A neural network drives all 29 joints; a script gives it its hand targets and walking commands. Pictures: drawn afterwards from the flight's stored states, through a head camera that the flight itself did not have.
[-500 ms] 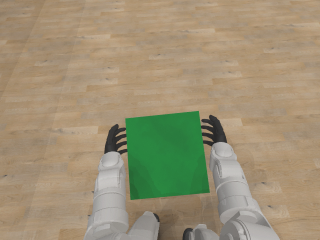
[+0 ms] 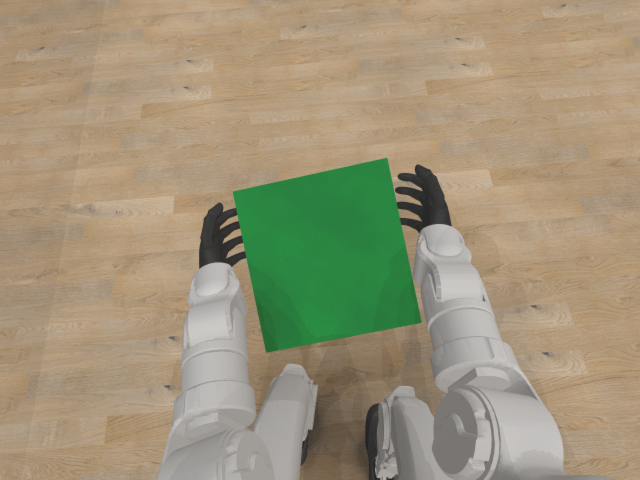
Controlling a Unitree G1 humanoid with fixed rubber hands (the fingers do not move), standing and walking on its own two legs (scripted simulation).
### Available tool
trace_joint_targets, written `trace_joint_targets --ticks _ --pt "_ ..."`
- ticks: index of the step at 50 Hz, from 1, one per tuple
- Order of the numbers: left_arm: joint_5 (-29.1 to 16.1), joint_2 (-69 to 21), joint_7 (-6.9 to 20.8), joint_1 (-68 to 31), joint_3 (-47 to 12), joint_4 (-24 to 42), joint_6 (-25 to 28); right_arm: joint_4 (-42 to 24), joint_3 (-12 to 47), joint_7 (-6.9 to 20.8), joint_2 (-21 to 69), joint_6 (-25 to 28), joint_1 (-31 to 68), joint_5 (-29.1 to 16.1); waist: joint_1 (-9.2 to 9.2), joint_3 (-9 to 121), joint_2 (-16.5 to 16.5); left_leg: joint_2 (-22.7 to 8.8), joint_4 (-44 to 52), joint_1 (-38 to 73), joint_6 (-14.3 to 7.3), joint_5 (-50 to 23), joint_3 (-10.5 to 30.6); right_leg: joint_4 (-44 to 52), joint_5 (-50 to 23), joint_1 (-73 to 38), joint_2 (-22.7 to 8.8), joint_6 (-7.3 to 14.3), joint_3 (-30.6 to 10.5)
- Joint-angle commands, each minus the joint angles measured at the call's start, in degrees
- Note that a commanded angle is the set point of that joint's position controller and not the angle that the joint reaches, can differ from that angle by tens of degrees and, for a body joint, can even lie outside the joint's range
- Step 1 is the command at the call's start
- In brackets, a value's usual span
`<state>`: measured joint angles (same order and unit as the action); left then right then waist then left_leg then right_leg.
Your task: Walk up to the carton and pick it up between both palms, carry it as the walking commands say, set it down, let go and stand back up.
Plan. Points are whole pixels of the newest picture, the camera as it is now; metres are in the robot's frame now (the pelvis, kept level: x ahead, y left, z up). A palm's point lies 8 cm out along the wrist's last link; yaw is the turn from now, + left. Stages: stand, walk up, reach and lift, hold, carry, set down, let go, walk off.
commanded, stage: set down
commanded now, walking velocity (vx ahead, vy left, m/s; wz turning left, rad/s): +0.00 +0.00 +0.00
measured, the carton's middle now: (329, 251) +0.43 +0.07 -0.16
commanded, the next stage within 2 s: none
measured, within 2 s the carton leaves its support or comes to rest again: neither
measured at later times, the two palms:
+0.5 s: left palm (238, 264) +0.38 +0.20 -0.13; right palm (420, 237) +0.45 -0.06 -0.12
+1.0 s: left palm (243, 264) +0.40 +0.22 -0.21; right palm (403, 240) +0.47 -0.05 -0.20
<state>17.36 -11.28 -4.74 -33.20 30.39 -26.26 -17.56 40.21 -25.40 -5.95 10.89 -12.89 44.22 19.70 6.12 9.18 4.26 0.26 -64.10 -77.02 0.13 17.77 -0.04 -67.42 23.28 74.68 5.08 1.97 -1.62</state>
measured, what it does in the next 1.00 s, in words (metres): lowers itself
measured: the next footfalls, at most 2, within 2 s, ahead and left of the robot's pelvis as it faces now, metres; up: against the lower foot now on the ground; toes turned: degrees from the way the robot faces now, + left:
none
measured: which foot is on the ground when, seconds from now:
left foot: down 0.00-1.00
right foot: down 0.00-1.00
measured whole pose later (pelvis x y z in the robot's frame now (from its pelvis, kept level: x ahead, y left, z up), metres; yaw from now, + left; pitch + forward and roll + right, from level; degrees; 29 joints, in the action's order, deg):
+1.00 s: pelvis -0.02 -0.01 -0.14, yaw -1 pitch +43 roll +2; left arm 13.9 -3.2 -4.2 -49.6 32.6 -33.9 -18.2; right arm 46.9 -21.2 -14.2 6.4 -14.0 60.4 16.1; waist 7.7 9.7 5.0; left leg 0.7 -93.1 -111.1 2.5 25.5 1.7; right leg -96.8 30.6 109.5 7.6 2.5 -0.1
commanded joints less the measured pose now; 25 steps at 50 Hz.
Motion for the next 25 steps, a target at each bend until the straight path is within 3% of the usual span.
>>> trace_joint_targets --ticks 1,4,13,15,18,19,20,22,25 --pt "-7.99 -48.29 16.45 -39.13 -37.27 -3.1 2.1 8.14 30.42 16.72 54.86 -0.14 24.95 -6.46 2.14 44.13 -2.43 6.47 1.09 31.9 1.06 -10.87 1.18 5.29 -5.04 -8.01 5.45 -0.69 -2.52" --pt "-8.11 -46.65 16.02 -39.29 -36.77 -2.63 2.27 8.74 31.12 16.21 55.2 -0.33 24.75 -6.89 3.06 45.05 -1.32 6.68 -0.99 29.28 0.93 -11.64 1.02 3.37 -5.39 -6.37 5.61 -1.0 -2.51" --pt "-9.81 -42.96 15.26 -41.35 -37.19 -1.64 3.36 8.59 32.96 13.58 54.68 0.06 24.63 -8.12 3.39 49.06 -0.4 7.41 -7.73 22.85 1.11 -14.04 0.11 -2.44 -7.73 -1.76 6.26 -1.83 -2.37" --pt "-10.2 -42.42 15.16 -41.33 -36.24 -1.99 3.62 8.28 33.99 12.87 55.23 -0.02 25.03 -8.58 3.83 49.6 1.24 7.38 -9.07 21.58 0.89 -14.68 -0.1 -3.18 -8.6 -1.91 6.23 -2.24 -2.5" --pt "-10.36 -41.12 15.18 -42.24 -35.76 -2.09 3.58 6.57 35.09 11.8 54.58 0.14 27.64 -9.69 4.79 50.91 0.9 7.52 -10.96 19.12 0.9 -13.68 -0.53 -5.07 -8.23 -1.59 6.23 -2.42 -2.62" --pt "-10.83 -40.73 15.22 -42.98 -36.02 -2.18 3.65 6.76 34.92 11.45 54.05 0.11 27.49 -9.29 3.93 50.76 1.62 7.58 -11.51 18.22 0.96 -13.39 -0.39 -5.65 -7.95 -0.68 6.32 -2.6 -2.23" --pt "-10.63 -40.31 15.16 -43.53 -35.4 -2.45 3.54 7.36 34.83 11.19 54.08 0.01 27.31 -9.49 4.65 50.5 0.45 7.68 -12.06 17.4 1.01 -12.85 -0.87 -5.86 -7.67 -0.42 6.25 -2.4 -2.7" --pt "-11.03 -39.23 15.27 -44.39 -34.66 -2.44 3.71 7.72 34.87 10.47 53.92 -0.14 27.54 -9.15 4.3 51.25 2.07 7.71 -13.43 15.05 0.95 -12.35 -0.88 -6.52 -8.23 -1.05 6.07 -2.7 -2.77" --pt "-10.96 -37.37 15.27 -46.71 -33.58 -2.4 3.69 7.56 34.31 9.61 52.86 -0.13 29.55 -9.19 4.6 51.25 1.19 7.72 -14.88 12.96 1.07 -11.4 -1.34 -7.93 -7.85 -0.06 6.24 -2.73 -2.71"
